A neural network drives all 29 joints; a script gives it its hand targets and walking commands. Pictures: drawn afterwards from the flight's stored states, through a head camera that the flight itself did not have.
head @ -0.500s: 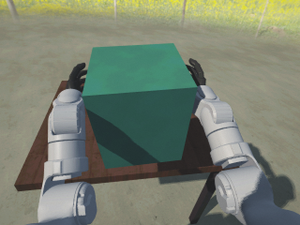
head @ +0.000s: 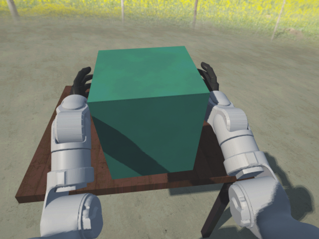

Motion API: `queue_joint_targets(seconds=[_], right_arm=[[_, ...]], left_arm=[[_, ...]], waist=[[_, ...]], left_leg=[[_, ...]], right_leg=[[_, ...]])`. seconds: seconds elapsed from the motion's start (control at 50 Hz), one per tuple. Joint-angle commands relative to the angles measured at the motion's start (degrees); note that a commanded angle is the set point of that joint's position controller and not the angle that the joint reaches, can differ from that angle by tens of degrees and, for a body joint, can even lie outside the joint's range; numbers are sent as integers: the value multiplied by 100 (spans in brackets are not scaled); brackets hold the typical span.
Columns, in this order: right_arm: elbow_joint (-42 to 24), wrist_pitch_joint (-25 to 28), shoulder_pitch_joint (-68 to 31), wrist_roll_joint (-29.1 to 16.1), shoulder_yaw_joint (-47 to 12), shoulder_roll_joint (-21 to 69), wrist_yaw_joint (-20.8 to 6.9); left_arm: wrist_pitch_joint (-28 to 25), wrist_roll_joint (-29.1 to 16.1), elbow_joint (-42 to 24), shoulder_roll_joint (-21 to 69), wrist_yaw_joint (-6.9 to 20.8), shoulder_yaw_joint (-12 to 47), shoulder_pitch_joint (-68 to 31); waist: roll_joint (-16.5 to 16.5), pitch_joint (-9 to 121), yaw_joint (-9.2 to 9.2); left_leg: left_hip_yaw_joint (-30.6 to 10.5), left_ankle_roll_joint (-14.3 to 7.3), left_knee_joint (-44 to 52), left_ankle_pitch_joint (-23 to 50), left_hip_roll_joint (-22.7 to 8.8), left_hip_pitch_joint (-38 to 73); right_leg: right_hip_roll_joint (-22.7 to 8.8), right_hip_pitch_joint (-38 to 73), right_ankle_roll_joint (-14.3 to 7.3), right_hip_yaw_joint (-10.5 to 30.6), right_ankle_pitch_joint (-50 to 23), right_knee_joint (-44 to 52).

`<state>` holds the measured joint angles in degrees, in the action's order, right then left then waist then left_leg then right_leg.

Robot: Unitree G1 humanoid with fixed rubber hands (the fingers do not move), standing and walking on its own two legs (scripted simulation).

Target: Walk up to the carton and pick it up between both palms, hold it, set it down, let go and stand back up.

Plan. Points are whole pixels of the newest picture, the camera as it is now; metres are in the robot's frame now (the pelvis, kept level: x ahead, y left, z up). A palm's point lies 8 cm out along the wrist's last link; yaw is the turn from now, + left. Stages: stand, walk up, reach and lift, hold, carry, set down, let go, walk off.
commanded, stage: hold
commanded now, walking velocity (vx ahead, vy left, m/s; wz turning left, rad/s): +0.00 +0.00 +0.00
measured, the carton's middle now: (148, 113) +0.37 +0.01 +0.19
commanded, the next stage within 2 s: none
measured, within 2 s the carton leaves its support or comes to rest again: neither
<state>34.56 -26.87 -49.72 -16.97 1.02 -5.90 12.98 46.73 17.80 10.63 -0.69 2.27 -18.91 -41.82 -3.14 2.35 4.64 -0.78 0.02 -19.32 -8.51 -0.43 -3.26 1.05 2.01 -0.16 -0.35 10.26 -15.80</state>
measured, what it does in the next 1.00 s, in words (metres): stands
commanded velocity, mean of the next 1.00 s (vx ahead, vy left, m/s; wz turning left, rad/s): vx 0.00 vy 0.00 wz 0.00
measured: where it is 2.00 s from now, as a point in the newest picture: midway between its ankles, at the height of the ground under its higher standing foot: outside the picture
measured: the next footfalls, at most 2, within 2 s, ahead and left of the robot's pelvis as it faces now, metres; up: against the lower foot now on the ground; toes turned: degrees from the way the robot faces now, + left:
none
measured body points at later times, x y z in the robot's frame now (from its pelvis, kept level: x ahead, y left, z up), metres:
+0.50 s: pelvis +0.00 +0.00 +0.00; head -0.07 +0.03 +0.44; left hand +0.38 +0.17 +0.24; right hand +0.38 -0.14 +0.25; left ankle +0.03 +0.12 -0.75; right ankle -0.01 -0.12 -0.75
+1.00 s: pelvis +0.00 +0.00 +0.00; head -0.07 +0.03 +0.44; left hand +0.38 +0.17 +0.23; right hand +0.39 -0.14 +0.25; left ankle +0.03 +0.12 -0.75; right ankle -0.01 -0.12 -0.75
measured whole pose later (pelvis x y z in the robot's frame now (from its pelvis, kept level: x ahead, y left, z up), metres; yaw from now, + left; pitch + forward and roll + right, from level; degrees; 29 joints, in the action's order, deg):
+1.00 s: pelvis +0.00 +0.00 +0.00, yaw +0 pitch -8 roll -1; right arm 36.8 -25.6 -50.1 -15.3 1.7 -5.4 12.9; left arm 45.1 18.3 14.4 -1.2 3.1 -19.9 -43.8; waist -3.4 2.0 4.1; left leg -1.0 0.2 -18.6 -7.9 -0.6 -3.0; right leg 1.3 2.0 -0.5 -0.7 9.9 -15.6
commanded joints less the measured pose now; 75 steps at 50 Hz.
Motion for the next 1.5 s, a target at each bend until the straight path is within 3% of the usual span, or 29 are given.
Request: queue_joint_targets(seconds=[0.0,0.36,0.38,0.4,0.54,0.64,0.82,0.84,1.16,1.48], right_arm=[[-1600,170,-4289,-637,-1816,3411,-538],[-1604,168,-4283,-645,-1818,3410,-536],[-1225,115,-3829,-623,-1825,3522,-579],[-1348,147,-3985,-625,-1804,3492,-613],[-1512,256,-4216,-498,-1868,3518,-575],[-1674,337,-4333,-501,-1961,3608,-524],[-1483,372,-4323,-410,-1847,3627,-536],[-1595,386,-4660,-417,-1749,3440,-539],[-1532,252,-4134,-634,-1769,3365,-535],[-1779,179,-4248,-664,-1891,3322,-576]], left_arm=[[-392,-1018,-573,3156,755,2606,-3871],[-393,-1019,-585,3159,757,2611,-3870],[-484,-1090,-1095,3085,730,2797,-4422],[-448,-1083,-948,3180,708,2849,-4261],[-431,-902,-451,3111,794,2493,-3887],[-478,-901,-393,3108,818,2462,-3936],[-501,-870,-274,3113,828,2453,-4038],[-426,-809,185,3104,853,2279,-3721],[-475,-1065,-705,3211,721,2756,-3895],[-330,-1003,-728,3201,711,2664,-3711]], waist=[[436,1890,49],[446,1896,52],[786,1980,174],[837,1983,97],[367,1814,11],[280,1889,4],[390,1766,3],[191,1525,-84],[678,2042,148],[381,1861,13]], left_leg=[[154,139,55,1208,254,1043],[151,145,51,1221,256,1044],[121,301,92,1413,204,1001],[122,313,52,1408,221,1021],[172,95,144,1194,233,942],[189,46,96,1251,275,1006],[210,19,168,956,274,901],[236,-39,200,709,292,823],[119,234,-24,1411,253,1128],[137,158,39,1428,212,1129]], right_leg=[[264,-372,368,-181,-855,251],[263,-365,368,-180,-872,249],[276,-248,304,-245,-914,125],[263,-282,281,-233,-832,192],[267,-77,306,-225,-943,252],[256,-43,348,-227,-1124,251],[211,-170,337,-219,-800,288],[182,-384,369,-164,-582,380],[265,-359,349,-204,-939,201],[320,-341,330,-208,-898,253]])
